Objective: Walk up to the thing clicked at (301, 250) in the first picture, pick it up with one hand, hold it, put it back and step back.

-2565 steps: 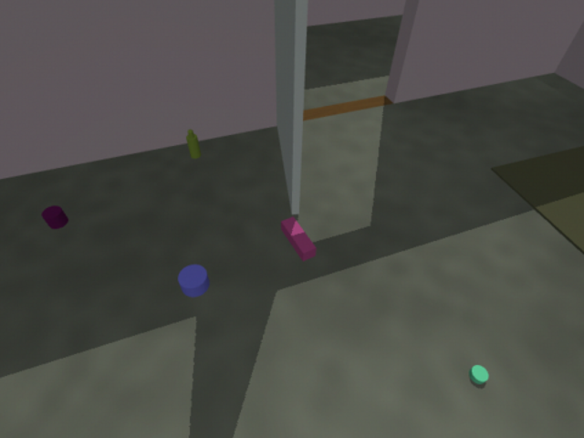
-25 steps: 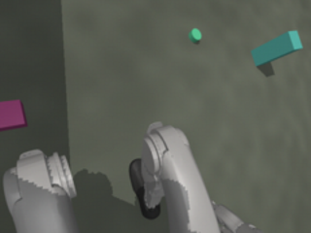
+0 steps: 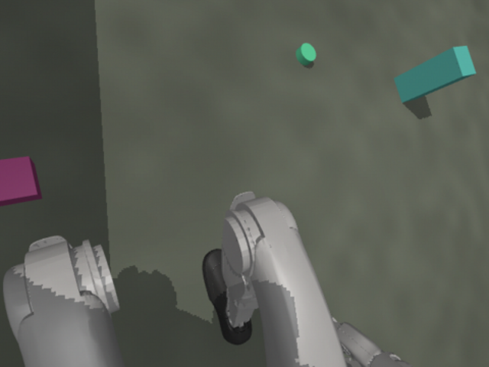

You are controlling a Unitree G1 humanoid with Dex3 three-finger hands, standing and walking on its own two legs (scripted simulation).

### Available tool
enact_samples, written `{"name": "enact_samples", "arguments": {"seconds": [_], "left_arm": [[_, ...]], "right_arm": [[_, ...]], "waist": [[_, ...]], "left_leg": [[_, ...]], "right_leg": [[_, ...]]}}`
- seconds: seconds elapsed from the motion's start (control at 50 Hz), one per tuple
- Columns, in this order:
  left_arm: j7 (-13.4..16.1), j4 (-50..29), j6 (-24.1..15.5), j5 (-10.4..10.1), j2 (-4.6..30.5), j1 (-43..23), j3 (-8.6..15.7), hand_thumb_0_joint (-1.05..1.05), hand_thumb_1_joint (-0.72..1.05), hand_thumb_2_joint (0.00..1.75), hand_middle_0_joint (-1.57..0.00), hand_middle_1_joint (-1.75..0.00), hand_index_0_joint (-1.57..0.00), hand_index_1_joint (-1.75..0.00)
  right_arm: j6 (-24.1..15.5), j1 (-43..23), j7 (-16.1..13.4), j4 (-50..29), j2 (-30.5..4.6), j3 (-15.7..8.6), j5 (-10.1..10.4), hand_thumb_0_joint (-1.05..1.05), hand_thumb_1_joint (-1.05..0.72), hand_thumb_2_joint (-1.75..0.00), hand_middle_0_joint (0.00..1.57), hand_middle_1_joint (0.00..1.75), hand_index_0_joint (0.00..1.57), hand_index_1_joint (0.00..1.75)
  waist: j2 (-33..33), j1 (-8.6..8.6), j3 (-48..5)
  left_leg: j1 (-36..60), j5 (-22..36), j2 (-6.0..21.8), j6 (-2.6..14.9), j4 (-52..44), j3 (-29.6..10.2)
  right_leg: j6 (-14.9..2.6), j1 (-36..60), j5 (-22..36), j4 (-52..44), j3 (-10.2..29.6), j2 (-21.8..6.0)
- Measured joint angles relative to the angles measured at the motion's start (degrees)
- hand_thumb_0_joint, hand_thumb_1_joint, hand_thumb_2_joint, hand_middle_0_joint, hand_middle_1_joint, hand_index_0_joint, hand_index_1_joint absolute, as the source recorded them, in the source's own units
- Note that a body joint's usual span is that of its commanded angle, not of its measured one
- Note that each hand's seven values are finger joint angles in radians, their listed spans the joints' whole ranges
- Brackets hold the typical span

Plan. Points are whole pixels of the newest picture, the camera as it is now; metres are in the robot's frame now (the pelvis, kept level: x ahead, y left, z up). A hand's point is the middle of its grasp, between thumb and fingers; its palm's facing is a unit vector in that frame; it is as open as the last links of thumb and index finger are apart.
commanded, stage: close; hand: left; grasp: from above
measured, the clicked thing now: out of the picture +0.40 +0.32 -0.27
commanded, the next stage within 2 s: none
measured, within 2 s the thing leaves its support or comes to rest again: neither
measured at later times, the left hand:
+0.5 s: hand out of the picture +0.39 +0.30 -0.26, palm faces -0.46 -0.13 -0.88, open 12.4 cm
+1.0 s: hand out of the picture +0.39 +0.30 -0.26, palm faces -0.46 -0.12 -0.88, open 12.5 cm
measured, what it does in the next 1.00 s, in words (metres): stands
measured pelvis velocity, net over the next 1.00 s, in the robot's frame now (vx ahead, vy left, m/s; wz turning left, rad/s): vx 0.00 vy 0.00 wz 0.00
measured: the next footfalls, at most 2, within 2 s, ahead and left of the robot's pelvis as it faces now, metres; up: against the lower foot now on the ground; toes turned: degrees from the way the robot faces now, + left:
none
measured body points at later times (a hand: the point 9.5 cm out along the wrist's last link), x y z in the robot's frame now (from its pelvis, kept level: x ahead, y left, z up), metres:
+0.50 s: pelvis +0.00 +0.00 +0.00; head +0.26 +0.13 +0.34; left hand +0.41 +0.31 -0.21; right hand +0.08 -0.26 -0.06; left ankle +0.06 +0.12 -0.26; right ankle +0.12 -0.13 -0.26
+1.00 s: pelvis +0.00 +0.00 +0.00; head +0.25 +0.14 +0.34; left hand +0.41 +0.31 -0.21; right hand +0.08 -0.26 -0.06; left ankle +0.06 +0.12 -0.26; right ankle +0.12 -0.13 -0.26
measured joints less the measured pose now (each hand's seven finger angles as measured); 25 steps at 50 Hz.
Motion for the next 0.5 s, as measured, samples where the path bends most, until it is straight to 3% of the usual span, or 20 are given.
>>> {"name": "enact_samples", "arguments": {"seconds": [0.5], "left_arm": [[-0.05,-0.53,0.49,-0.4,-0.37,0.05,-0.05,0.0,-0.16,0.71,-0.22,-0.86,-0.27,-0.82]], "right_arm": [[-0.18,-0.12,0.0,0.12,-0.51,-0.46,0.22,0.0,-0.89,-0.88,0.2,0.3,0.2,0.3]], "waist": [[-0.07,0.06,0.28]], "left_leg": [[0.29,-0.19,0.1,-0.06,-0.23,0.09]], "right_leg": [[-0.04,0.11,-0.07,-0.15,0.05,0.02]]}}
